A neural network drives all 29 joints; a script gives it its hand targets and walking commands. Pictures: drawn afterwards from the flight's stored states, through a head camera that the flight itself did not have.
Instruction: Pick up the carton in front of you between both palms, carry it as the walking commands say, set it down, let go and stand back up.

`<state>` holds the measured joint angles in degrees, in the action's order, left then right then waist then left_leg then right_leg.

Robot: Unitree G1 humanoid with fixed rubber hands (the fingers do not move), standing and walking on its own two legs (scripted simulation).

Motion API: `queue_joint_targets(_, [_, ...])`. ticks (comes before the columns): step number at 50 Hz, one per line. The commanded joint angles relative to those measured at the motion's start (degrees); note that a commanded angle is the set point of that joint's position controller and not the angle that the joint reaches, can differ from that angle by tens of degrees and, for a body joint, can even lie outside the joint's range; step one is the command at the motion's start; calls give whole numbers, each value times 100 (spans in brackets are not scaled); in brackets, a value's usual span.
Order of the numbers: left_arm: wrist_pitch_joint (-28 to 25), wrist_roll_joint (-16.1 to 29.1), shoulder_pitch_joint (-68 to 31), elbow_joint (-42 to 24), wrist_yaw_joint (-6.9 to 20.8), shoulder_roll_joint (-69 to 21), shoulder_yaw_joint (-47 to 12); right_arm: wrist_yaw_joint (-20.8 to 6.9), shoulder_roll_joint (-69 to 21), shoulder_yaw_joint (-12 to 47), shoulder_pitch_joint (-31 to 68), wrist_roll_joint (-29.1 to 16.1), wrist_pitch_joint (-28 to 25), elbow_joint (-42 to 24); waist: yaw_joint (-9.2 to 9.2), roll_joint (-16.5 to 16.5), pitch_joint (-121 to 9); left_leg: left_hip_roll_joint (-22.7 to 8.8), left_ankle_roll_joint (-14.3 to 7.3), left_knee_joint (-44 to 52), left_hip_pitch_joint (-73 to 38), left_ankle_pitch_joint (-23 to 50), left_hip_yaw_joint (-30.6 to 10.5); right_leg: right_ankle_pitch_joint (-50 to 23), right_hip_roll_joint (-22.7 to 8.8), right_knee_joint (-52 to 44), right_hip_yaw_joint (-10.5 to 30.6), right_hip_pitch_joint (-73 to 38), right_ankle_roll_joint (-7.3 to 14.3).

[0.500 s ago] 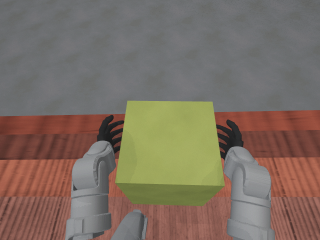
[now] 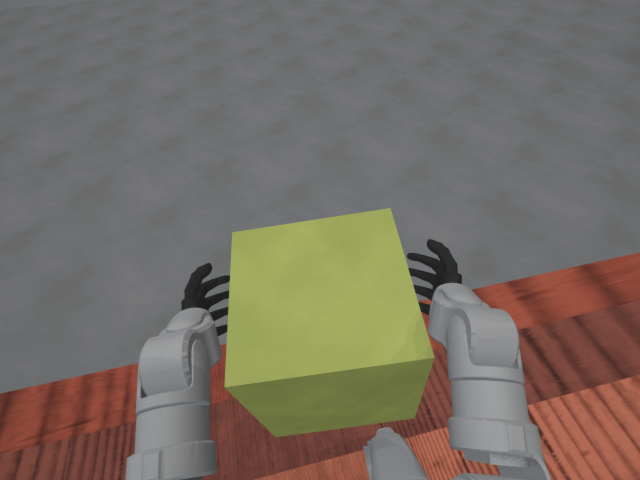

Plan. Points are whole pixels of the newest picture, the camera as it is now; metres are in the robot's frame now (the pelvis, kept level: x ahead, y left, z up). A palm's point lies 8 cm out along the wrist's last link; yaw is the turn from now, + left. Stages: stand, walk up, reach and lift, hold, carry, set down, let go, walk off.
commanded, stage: carry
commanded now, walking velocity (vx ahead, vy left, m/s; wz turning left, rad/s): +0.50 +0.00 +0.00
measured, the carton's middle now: (328, 331) +0.33 -0.04 +0.00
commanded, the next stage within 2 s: none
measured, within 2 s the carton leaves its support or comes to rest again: neither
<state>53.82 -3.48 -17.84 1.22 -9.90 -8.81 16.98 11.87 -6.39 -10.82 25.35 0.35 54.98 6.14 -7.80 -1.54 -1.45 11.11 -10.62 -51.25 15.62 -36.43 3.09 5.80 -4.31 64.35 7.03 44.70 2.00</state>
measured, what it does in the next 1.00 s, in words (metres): goes down: right foot 0.13 m lower, then left foot 0.13 m lower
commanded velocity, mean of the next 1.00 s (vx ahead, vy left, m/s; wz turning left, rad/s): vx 0.50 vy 0.00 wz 0.00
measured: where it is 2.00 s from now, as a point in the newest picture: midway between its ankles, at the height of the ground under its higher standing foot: (319, 271)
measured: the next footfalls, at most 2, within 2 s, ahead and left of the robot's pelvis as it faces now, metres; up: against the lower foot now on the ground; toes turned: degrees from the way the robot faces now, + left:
right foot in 0.18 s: +0.30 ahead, -0.11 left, -0.13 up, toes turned +0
left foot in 0.62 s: +0.60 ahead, -0.01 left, -0.27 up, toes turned +0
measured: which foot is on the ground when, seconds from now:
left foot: down 0.00-0.18, up 0.20-0.60, down 0.62-1.00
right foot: up 0.00-0.16, down 0.18-0.66, up 0.68-1.00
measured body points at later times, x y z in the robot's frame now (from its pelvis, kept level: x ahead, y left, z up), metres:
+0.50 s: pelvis +0.34 -0.07 -0.13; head +0.39 -0.08 +0.31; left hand +0.65 +0.09 -0.10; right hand +0.67 -0.21 -0.11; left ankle +0.47 +0.07 -0.80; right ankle +0.26 -0.11 -0.81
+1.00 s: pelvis +0.70 -0.09 -0.28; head +0.70 -0.09 +0.17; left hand +1.03 +0.06 -0.22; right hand +1.02 -0.25 -0.21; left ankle +0.56 -0.01 -0.94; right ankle +0.91 -0.23 -0.97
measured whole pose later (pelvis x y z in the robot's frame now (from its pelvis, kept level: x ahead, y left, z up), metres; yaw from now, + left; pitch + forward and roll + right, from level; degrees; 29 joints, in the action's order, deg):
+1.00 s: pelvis +0.70 -0.09 -0.28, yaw +2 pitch +2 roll +2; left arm 51.2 -3.9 -15.8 -1.9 -9.8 -6.8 15.2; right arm 12.1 -7.5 -8.9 22.2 -0.8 50.4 4.9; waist -7.0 1.8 -2.4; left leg 7.0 -5.1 -56.0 14.5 -43.1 0.4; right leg -14.4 -4.2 38.7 2.4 40.7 2.1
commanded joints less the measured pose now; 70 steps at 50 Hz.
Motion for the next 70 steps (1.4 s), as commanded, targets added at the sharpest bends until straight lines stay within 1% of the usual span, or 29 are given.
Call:
queue_joint_targets(1, [-363, 1149, -3961, -931, 9, -4234, -3674, -540, -5094, 3367, 2725, -1217, -268, -471, 24, -174, -1479, -875, 165, 303, -1231, 4764, -1535, -1921, 488, -1709, -920, 314, 1])
queue_joint_targets(5, [-422, 1269, -3907, -1332, 4, -4114, -3944, -459, -4781, 3359, 2292, -1218, -496, -756, -20, -654, -1600, -821, 466, -33, -669, 5091, -1038, -3035, 847, -3469, -1536, -2099, 71])
queue_joint_targets(7, [-446, 1215, -3203, -1268, 26, -3803, -3890, -398, -4611, 3714, 2640, -1290, -589, -1279, 971, -700, -2457, -1283, 631, -1942, -298, 6230, -681, -3170, 807, -2813, -1452, -3883, 369])
queue_joint_targets(8, [-471, 1307, -3584, -1556, 55, -3828, -3909, -380, -4589, 3515, 2731, -1138, -549, -1062, 1833, 114, -2578, -1133, 843, -3977, 154, 5832, -204, -2658, 635, -3375, -1331, -4792, 546])
queue_joint_targets(9, [-385, 1348, -3369, -1206, 86, -3698, -3905, -306, -4350, 3590, 2920, -1189, -565, -1405, 2102, 1006, -2054, -398, 1113, -5534, 1659, 1427, 121, -3223, 192, -3508, -821, -5529, 741])
queue_joint_targets(10, [-326, 1465, -3172, -1222, 18, -3344, -3991, -242, -4022, 3351, 2287, -1090, -493, -1422, 1548, 1280, -2377, -68, 950, -5720, 2935, -539, -597, -4433, -746, -2496, 1030, -6242, 1267])
queue_joint_targets(11, [-250, 1255, -2369, -558, -24, -3395, -3920, -166, -3633, 2888, 1956, -710, -391, -1160, 1288, 1212, -2801, -421, 846, -5138, 3523, -163, -938, -2419, -1316, -2973, 2367, -6482, 1661])
queue_joint_targets(13, [-248, 1548, -2966, -718, 31, -3631, -3954, -64, -3458, 2440, 1501, -420, -286, -400, 1156, -33, -2166, -868, 874, -4161, 3185, 509, -910, -2104, -1147, -3089, 1946, -4979, 1358])
queue_joint_targets(20, [-651, 1958, -3995, -783, 352, -4635, -4211, -240, -4402, 2610, 2128, -510, -754, -537, 965, 417, -2377, -1208, 966, -2255, 3137, 2289, -691, -2069, -846, -2686, 1461, -3941, 1234])
queue_joint_targets(26, [-954, 1906, -2928, -1170, 250, -4113, -4273, -290, -4064, 3275, 2112, -878, -1062, -1516, 1588, 518, -2018, -693, 903, 1626, 2165, 5375, 330, -623, 554, -1369, 89, -3875, 707])
queue_joint_targets(29, [-914, 1792, -2864, -1432, 117, -3596, -4240, -152, -3672, 3304, 2059, -821, -960, -1692, 1246, 973, -1862, -580, 717, 2272, 339, 5932, 475, -302, 528, -707, -265, -2985, 591])
queue_joint_targets(31, [-765, 1656, -2719, -1393, 75, -3438, -4288, -92, -3285, 3192, 1841, -671, -868, -1901, -107, 407, -2446, -581, 373, 2176, -1733, 5764, 645, -2795, 332, 1810, -891, -2459, 96])
queue_joint_targets(32, [-652, 1542, -2849, -1469, 34, -3272, -4172, -104, -3269, 3119, 1330, -669, -734, -1441, -456, -922, -2040, -1177, -75, 2575, -2546, 5901, -318, 662, 994, 3769, -1064, -1110, -80])
queue_joint_targets(33, [-501, 1411, -2788, -1332, -31, -3124, -4017, -16, -3264, 3187, 1580, -726, -676, -1446, 92, -1554, -2795, -2372, -831, 917, -3996, 8378, -2053, 3661, 1150, 4447, -741, 506, -95])
queue_joint_targets(34, [-481, 1342, -2336, -1319, -123, -2712, -3718, 38, -3184, 3354, 1196, -775, -533, -1269, 78, -204, -3062, -3128, -1510, 1456, -3943, 6288, -3737, 3344, 950, 4299, -435, 940, -53])
queue_joint_targets(35, [-437, 1128, -2695, -1299, -180, -2692, -3494, 39, -3467, 3430, 1726, -940, -476, -1375, 223, 749, -2388, -2853, -1248, 1695, -2780, 5614, -3778, 3109, 567, 3498, -311, 731, 35])
queue_joint_targets(37, [-273, 927, -2479, -785, -172, -2742, -3051, -64, -3686, 3648, 2401, -1285, -331, -1473, 370, 452, -2269, -2999, -1192, 1446, -2117, 4142, -4115, 2539, 274, 2419, 262, 1132, 26])
queue_joint_targets(43, [-429, 967, -3423, -648, 48, -4017, -3477, -472, -4700, 3657, 2832, -1479, -348, -755, 283, -74, -1684, -2185, -585, 1368, -793, 4978, -2563, 263, 71, 570, -452, 498, -60])
queue_joint_targets(48, [-494, 872, -3506, -839, 19, -3867, -3577, -437, -4778, 3616, 2682, -1474, -546, -697, -145, -117, -1347, -1145, 5, 879, 54, 3037, -1503, -2467, 453, -2854, -1131, -1120, -44])
queue_joint_targets(50, [-474, 1014, -3435, -1019, -15, -3997, -3788, -347, -4624, 3580, 2410, -1321, -576, -818, 28, -940, -1508, -1358, 67, 721, -66, 3094, -1354, -2792, 330, -3248, -919, -1879, 60])
queue_joint_targets(52, [-457, 945, -3277, -1152, -28, -3449, -3647, -286, -4423, 3529, 2326, -1136, -559, -761, 439, -489, -1905, -1305, 341, -795, -456, 4095, -866, -3071, 508, -3077, -1424, -2609, 205])
queue_joint_targets(53, [-414, 941, -3248, -1091, -55, -3388, -3634, -273, -4323, 3517, 2133, -1099, -485, -622, 1090, -162, -2084, -1334, 518, -1834, -46, 4748, -530, -2703, 533, -3415, -1470, -3917, 285])
queue_joint_targets(54, [-387, 1194, -3233, -1270, -56, -3403, -3758, -197, -4165, 3461, 2316, -1147, -501, -959, 1685, 516, -2060, -1046, 753, -4175, 775, 4151, -205, -2170, 481, -3902, -1325, -4621, 573])
queue_joint_targets(55, [-278, 1045, -2751, -765, -83, -3121, -3589, -130, -3901, 3203, 2169, -868, -441, -973, 1715, 1051, -1898, -429, 872, -5367, 2038, 128, -6, -2970, -191, -3150, -675, -5402, 608])
queue_joint_targets(56, [-234, 1201, -2762, -564, -153, -3061, -3663, -61, -3616, 2983, 1998, -771, -364, -949, 1211, 1490, -2528, -506, 978, -5592, 3384, -271, -567, -3849, -1109, -2522, 1400, -6508, 1125])
queue_joint_targets(57, [-243, 1295, -2797, -733, -179, -3132, -3850, -56, -3550, 2846, 1604, -676, -275, -799, 1407, 1377, -2954, -738, 941, -5056, 3623, 160, -738, -857, -1422, -3279, 2684, -6258, 1596])
queue_joint_targets(60, [-225, 1676, -3577, -1134, -61, -3884, -4266, -119, -3686, 2579, 1819, -553, -306, -827, 1359, 256, -2369, -1295, 993, -3623, 3874, 597, -1079, -1014, -1394, -2856, 2812, -4869, 1841])
queue_joint_targets(66, [-557, 2032, -3464, -1447, 230, -4265, -4434, -204, -4140, 3002, 1947, -749, -670, -1356, 1099, 884, -2887, -1226, 916, -1909, 2865, 2573, -658, -1827, -889, -2621, 1450, -4289, 1514])
queue_joint_targets(70, [-798, 1763, -2756, -1333, 194, -4111, -4436, -269, -4041, 3258, 1790, -709, -901, -1626, 1677, 434, -2175, -1214, 923, 915, 3851, 4799, -379, -326, 43, -1817, 854, -5112, 1034])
